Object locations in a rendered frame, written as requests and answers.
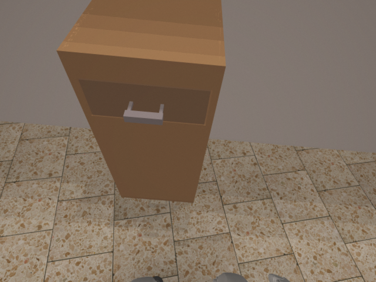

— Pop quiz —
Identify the handle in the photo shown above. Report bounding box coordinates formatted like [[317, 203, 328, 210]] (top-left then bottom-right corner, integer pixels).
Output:
[[123, 101, 164, 125]]

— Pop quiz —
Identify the cabinet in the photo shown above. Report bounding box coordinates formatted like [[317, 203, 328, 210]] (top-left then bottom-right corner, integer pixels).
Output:
[[56, 0, 226, 203]]

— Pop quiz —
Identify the drawer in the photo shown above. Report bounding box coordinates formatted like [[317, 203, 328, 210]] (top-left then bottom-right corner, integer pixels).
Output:
[[78, 78, 211, 125]]

